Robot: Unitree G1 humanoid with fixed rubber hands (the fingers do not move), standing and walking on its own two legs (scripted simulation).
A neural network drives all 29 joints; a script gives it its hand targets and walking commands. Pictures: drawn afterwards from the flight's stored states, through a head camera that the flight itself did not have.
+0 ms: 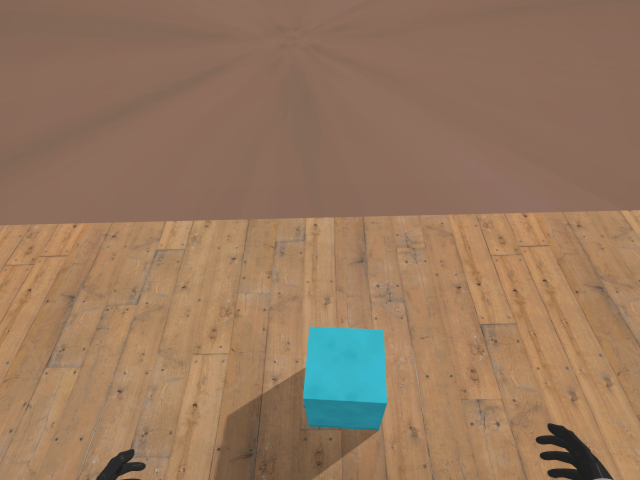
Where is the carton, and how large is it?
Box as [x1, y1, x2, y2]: [303, 327, 386, 430]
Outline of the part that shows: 309,327 303,400 308,425 378,430 386,404 383,330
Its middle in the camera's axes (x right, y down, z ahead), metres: +0.08 +0.41 +1.13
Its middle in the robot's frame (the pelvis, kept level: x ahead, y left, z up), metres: +0.47 -0.03 -0.65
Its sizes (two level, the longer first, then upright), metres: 0.210 0.200 0.250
